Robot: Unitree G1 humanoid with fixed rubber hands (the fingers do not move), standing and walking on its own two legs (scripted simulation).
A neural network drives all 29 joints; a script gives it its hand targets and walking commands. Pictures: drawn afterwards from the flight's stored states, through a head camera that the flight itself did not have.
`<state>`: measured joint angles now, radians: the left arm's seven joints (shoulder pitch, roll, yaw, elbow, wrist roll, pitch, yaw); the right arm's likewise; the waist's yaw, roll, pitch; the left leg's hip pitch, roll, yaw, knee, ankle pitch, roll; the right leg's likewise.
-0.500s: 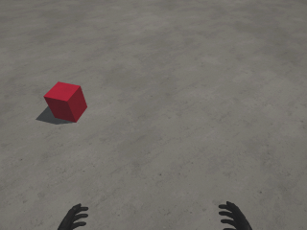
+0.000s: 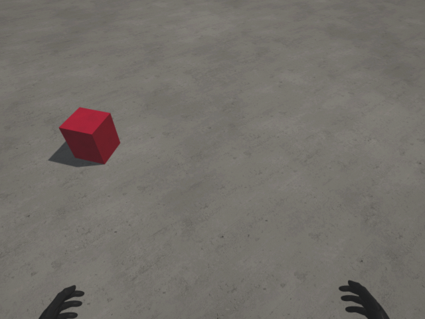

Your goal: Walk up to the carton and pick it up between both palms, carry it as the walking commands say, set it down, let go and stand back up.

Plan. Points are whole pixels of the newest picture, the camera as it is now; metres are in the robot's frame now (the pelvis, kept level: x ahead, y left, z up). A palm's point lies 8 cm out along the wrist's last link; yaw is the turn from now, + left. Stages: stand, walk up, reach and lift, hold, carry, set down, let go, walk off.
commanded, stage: stand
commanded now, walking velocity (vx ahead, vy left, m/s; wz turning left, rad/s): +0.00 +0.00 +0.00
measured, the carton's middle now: (92, 135) +1.27 +0.72 -0.63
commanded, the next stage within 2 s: none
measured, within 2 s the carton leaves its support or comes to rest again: neither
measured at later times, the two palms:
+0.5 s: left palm out of the picture +0.12 +0.30 -0.07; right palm out of the picture +0.12 -0.30 -0.07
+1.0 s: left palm out of the picture +0.10 +0.31 -0.07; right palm out of the picture +0.10 -0.31 -0.07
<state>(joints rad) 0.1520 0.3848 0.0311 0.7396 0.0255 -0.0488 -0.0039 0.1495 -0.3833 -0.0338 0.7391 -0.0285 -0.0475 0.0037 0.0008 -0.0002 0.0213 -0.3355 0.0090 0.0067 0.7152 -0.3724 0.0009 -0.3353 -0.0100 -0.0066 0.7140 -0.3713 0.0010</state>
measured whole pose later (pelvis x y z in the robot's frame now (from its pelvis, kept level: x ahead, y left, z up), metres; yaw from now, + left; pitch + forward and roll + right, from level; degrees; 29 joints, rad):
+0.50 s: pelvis +0.00 +0.00 +0.02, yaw +0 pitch -2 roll +0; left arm 0.11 0.39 0.00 0.92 0.01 -0.04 -0.01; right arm 0.10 -0.39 0.00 0.92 -0.01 -0.04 0.01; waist 0.00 0.00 0.04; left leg -0.21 0.01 0.01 0.50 -0.26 0.00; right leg -0.21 -0.01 -0.01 0.50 -0.26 0.00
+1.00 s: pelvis +0.00 +0.00 +0.03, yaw +0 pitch -2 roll +0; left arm 0.09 0.40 0.00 1.05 0.01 -0.03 0.00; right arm 0.08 -0.39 -0.01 1.05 -0.01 -0.03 0.00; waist 0.00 0.00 0.04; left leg -0.14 0.01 0.01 0.37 -0.19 -0.01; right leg -0.14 -0.01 -0.01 0.37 -0.19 0.01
